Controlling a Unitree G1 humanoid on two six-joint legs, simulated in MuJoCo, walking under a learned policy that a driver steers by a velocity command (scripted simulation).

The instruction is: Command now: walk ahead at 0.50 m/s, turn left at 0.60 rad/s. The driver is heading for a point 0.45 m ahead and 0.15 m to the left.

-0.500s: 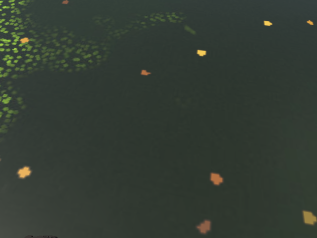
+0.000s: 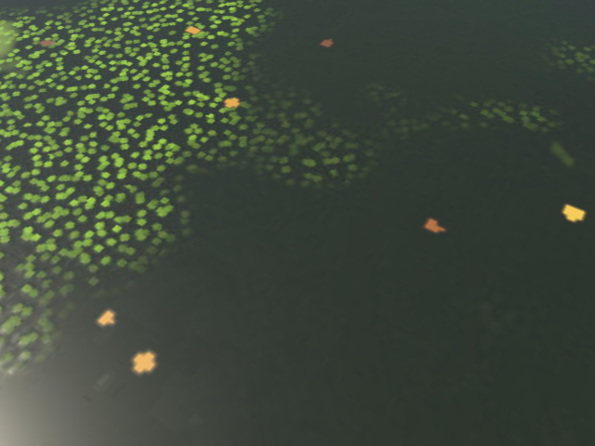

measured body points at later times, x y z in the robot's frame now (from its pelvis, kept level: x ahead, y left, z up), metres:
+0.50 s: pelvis +0.24 +0.08 +0.00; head +0.29 +0.10 +0.45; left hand +0.33 +0.38 -0.12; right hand +0.42 -0.16 -0.10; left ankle +0.26 +0.15 -0.74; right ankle +0.33 -0.08 -0.67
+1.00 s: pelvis +0.35 +0.06 -0.01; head +0.37 +0.06 +0.44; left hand +0.44 +0.34 -0.13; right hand +0.49 -0.18 -0.14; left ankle +0.26 +0.15 -0.74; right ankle +0.41 -0.05 -0.74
